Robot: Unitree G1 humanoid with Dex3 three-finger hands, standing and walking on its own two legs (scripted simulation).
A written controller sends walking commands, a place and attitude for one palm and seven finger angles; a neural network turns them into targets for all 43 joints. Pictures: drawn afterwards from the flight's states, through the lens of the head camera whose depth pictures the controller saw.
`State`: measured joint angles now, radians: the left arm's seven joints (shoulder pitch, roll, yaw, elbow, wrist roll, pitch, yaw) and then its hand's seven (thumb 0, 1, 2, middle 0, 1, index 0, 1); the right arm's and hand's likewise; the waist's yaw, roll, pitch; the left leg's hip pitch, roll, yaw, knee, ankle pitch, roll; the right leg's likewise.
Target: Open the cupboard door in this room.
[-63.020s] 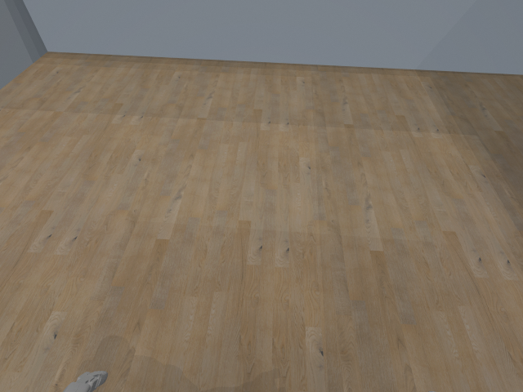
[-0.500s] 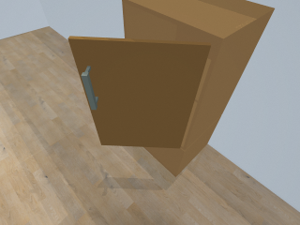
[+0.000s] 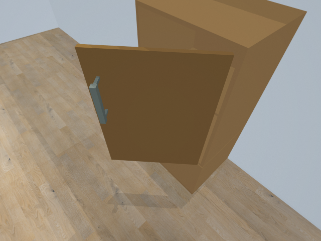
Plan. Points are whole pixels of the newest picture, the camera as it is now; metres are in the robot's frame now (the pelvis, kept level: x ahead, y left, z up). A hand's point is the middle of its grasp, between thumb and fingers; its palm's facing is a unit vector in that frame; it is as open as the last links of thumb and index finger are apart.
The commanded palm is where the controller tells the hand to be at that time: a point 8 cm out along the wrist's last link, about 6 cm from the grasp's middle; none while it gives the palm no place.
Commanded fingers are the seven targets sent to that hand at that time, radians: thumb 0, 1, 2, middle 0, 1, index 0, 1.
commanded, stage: come to a stop and stand still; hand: left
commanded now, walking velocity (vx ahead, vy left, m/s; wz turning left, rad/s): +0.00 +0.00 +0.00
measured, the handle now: (100, 101) +0.50 +0.23 +0.04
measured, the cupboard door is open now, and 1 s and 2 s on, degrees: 44 44 44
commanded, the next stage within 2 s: look again from close up in 0.10 s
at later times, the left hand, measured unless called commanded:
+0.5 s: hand out of the picture +0.03 +0.21 -0.18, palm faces -0.01 -0.98 -0.22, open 7.4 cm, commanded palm none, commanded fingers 0.00 0.90 0.90 -0.20 -0.30 -0.20 -0.30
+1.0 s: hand out of the picture +0.01 +0.23 -0.18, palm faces -0.05 -0.97 -0.23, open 7.4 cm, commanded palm none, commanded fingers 0.00 0.90 0.90 -0.20 -0.30 -0.20 -0.30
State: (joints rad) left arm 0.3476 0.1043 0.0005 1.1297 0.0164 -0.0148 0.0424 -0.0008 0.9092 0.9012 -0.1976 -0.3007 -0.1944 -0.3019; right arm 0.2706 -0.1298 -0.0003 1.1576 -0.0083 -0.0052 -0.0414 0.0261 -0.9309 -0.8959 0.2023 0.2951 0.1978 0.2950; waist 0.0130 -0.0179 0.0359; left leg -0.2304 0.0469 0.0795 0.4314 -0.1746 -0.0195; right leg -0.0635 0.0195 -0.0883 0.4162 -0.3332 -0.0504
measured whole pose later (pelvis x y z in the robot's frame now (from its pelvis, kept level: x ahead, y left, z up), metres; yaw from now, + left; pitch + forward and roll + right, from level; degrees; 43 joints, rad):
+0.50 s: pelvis +0.01 +0.03 -0.01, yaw -2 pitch -1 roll +0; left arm 0.30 0.15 -0.01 1.05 0.02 -0.02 0.05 0.00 0.91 0.90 -0.20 -0.30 -0.20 -0.30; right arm 0.27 -0.18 0.01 1.06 -0.01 -0.01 -0.03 0.02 -0.94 -0.90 0.20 0.30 0.20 0.30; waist 0.00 0.02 0.03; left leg -0.27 0.02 0.08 0.58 -0.30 0.03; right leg -0.11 0.00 -0.05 0.52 -0.40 -0.01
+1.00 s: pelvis +0.00 +0.05 -0.01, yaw -3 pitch +0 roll +1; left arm 0.27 0.20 0.00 1.05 0.02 0.02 0.04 0.00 0.91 0.90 -0.20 -0.30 -0.20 -0.30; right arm 0.21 -0.17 0.01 1.06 0.00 -0.01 -0.03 0.01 -0.91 -0.90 0.20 0.30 0.20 0.30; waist 0.01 -0.02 0.07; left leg -0.27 -0.02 0.12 0.49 -0.23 0.06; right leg -0.16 -0.04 -0.02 0.52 -0.37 0.02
